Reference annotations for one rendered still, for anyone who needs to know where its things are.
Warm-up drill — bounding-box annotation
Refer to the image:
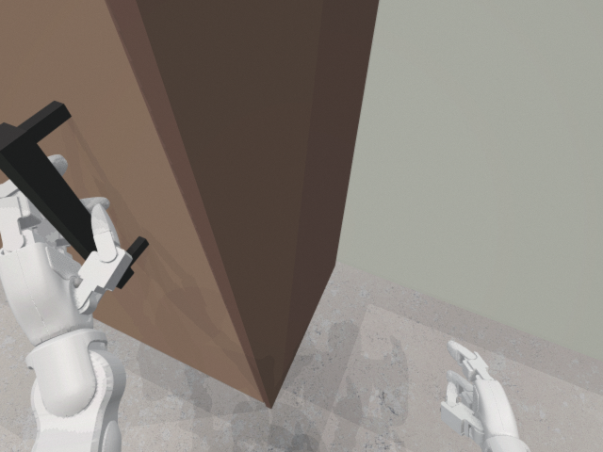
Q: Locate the wardrobe door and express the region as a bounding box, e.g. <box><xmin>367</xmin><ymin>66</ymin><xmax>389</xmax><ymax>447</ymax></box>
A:
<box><xmin>0</xmin><ymin>0</ymin><xmax>264</xmax><ymax>403</ymax></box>

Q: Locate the right robot hand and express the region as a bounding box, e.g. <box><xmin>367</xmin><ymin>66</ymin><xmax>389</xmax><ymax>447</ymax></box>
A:
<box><xmin>441</xmin><ymin>340</ymin><xmax>519</xmax><ymax>450</ymax></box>

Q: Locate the handle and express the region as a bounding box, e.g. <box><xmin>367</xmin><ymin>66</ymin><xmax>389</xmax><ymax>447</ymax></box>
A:
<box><xmin>0</xmin><ymin>101</ymin><xmax>149</xmax><ymax>289</ymax></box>

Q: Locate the robot left forearm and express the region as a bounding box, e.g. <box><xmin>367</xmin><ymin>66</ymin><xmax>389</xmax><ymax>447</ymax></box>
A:
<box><xmin>25</xmin><ymin>329</ymin><xmax>126</xmax><ymax>452</ymax></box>

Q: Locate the left robot hand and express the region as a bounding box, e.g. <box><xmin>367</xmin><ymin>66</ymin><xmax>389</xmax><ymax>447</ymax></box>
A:
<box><xmin>0</xmin><ymin>154</ymin><xmax>133</xmax><ymax>347</ymax></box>

